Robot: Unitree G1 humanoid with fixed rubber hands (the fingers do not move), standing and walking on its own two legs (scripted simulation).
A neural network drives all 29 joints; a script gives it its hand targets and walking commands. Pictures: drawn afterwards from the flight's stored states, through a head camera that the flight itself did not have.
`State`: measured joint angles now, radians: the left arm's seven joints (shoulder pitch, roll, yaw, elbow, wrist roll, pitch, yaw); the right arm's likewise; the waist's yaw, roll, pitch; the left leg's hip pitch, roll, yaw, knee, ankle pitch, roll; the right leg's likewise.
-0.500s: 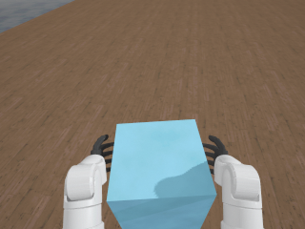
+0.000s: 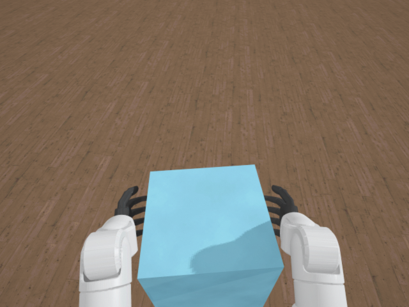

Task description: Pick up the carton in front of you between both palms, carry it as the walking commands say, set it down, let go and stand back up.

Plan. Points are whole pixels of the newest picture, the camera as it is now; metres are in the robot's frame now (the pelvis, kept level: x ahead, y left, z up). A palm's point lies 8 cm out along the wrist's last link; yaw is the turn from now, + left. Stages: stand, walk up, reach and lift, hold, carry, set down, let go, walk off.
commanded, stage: carry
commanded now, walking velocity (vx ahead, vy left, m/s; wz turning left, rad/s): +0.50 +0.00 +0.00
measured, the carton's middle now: (207, 244) +0.26 +0.00 -0.02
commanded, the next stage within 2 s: none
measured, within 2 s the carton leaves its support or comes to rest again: neither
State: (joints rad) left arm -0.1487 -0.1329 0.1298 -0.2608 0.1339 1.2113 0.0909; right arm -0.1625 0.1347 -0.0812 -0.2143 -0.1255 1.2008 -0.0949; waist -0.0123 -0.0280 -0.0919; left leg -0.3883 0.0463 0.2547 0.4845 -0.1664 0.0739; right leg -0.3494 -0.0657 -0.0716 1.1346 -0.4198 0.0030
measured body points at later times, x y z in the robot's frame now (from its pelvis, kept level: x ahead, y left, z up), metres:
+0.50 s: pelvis +0.33 -0.05 +0.01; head +0.33 -0.06 +0.46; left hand +0.60 +0.12 +0.08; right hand +0.61 -0.18 +0.07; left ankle +0.22 +0.08 -0.64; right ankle +0.38 -0.12 -0.73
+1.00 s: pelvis +0.65 +0.02 +0.01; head +0.68 +0.04 +0.46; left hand +0.93 +0.17 +0.05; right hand +0.93 -0.13 +0.06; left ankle +0.69 +0.10 -0.73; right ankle +0.57 -0.11 -0.65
